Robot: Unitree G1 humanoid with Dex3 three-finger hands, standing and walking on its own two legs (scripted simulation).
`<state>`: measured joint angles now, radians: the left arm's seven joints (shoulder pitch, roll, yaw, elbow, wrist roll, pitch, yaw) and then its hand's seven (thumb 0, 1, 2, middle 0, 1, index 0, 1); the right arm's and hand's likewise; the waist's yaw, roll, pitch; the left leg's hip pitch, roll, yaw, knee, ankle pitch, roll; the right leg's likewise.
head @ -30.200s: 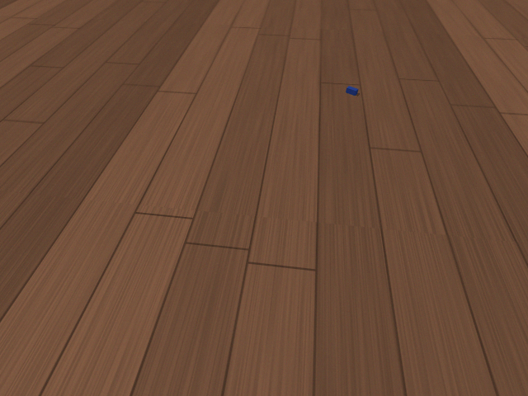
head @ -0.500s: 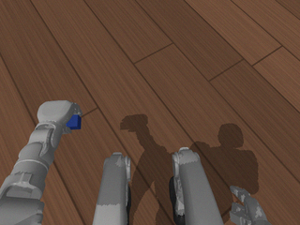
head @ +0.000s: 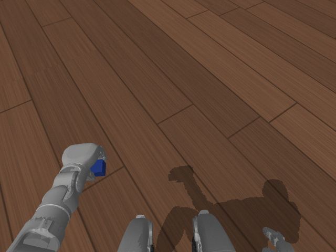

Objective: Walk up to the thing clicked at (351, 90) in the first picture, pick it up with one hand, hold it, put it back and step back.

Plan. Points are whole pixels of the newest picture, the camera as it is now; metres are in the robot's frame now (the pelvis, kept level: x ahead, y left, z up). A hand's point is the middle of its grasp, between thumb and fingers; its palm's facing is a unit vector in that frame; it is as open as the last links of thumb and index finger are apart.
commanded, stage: lift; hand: left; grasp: from above
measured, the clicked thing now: (90, 168) +0.35 +0.24 -0.11
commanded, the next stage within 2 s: hold in 0.40 s
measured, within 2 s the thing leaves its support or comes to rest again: neither
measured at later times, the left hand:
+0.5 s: hand (82, 153) +0.35 +0.22 +0.01, palm faces -0.44 -0.07 -0.90, open 6.7 cm
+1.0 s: hand (78, 143) +0.35 +0.21 +0.05, palm faces -0.44 -0.04 -0.90, open 6.7 cm
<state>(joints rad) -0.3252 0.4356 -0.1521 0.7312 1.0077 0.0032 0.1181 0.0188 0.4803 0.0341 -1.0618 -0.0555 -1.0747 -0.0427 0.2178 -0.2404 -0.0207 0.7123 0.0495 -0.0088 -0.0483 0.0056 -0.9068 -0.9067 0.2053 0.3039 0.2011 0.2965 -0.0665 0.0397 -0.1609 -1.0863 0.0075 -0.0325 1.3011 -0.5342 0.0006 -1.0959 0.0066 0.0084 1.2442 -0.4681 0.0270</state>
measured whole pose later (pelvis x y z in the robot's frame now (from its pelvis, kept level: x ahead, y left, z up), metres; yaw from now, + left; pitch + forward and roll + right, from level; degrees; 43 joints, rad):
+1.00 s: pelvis +0.05 +0.00 +0.10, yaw -1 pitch +6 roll +0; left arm -0.26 0.40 -0.21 0.68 1.00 0.00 0.02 0.01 0.46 0.05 -1.09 -0.02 -1.10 -0.02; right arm 0.23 -0.25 -0.04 0.69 0.06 0.04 -0.04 0.01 -0.90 -0.90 0.20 0.30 0.20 0.30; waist -0.02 0.05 -0.07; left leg -0.44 0.01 0.01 0.69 -0.35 0.00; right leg -0.47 0.00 0.05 0.67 -0.30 0.02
